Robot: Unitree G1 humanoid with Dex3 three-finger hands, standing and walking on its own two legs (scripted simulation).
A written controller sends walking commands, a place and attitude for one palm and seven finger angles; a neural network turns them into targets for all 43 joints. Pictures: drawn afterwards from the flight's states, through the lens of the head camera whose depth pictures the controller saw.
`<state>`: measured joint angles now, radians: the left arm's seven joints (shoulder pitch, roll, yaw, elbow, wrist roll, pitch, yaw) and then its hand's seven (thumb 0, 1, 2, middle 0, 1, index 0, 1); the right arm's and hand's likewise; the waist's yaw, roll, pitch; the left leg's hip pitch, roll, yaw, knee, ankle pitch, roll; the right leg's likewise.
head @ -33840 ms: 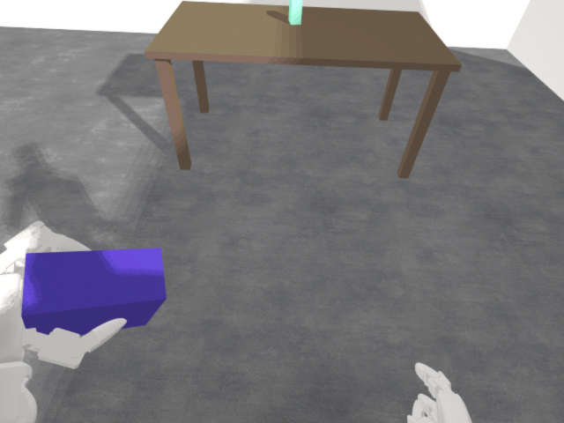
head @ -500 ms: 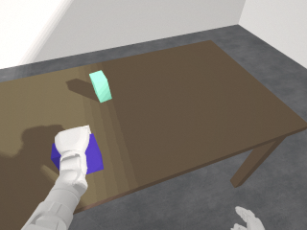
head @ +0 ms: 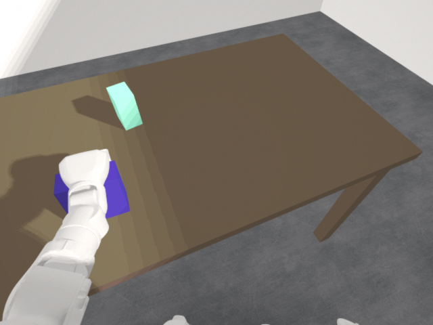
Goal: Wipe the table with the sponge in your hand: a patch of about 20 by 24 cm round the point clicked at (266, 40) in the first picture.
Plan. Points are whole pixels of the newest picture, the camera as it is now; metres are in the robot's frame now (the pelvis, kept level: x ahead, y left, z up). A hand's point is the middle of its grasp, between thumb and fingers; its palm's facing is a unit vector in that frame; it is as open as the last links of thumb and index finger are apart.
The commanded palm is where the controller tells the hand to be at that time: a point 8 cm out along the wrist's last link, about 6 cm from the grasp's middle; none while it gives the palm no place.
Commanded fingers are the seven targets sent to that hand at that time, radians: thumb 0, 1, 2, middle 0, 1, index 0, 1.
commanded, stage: wipe forward along the middle lane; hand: left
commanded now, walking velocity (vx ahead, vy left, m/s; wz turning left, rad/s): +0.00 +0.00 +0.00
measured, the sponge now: (98, 199) +0.38 +0.29 -0.04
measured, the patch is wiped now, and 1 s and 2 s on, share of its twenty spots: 1.00 1.00 1.00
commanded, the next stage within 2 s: slide back across to the first lane in 0.68 s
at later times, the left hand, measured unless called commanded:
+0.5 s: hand (91, 167) +0.43 +0.30 +0.00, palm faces -0.11 +0.03 -0.99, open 9.9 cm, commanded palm +0.42 +0.28 +0.03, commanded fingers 0.00 0.10 1.30 -1.20 -1.60 -1.20 -1.60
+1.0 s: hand (85, 152) +0.47 +0.33 +0.00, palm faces -0.13 +0.00 -0.99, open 9.9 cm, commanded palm +0.45 +0.32 +0.05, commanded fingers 0.00 0.10 1.30 -1.20 -1.60 -1.20 -1.60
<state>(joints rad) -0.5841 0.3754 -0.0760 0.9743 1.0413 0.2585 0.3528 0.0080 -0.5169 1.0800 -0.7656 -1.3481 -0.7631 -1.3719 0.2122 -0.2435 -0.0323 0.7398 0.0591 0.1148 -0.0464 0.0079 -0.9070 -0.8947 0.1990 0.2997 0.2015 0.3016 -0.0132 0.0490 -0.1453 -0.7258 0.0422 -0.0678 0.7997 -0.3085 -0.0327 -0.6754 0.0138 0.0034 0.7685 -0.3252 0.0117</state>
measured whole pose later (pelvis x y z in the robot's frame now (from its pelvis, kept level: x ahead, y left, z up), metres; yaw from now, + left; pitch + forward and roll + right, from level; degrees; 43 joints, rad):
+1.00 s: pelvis +0.01 +0.02 -0.01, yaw -2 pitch +20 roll -4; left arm -0.80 0.57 0.06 1.12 1.08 0.21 0.28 0.01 -0.51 1.09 -0.75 -1.36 -0.75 -1.39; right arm 0.31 -0.25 -0.02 0.74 0.04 0.12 -0.01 0.00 -0.91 -0.89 0.20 0.30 0.20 0.30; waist -0.11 0.04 -0.15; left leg -0.88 0.06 -0.06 0.89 -0.36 -0.01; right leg -0.81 0.03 0.02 0.79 -0.33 0.04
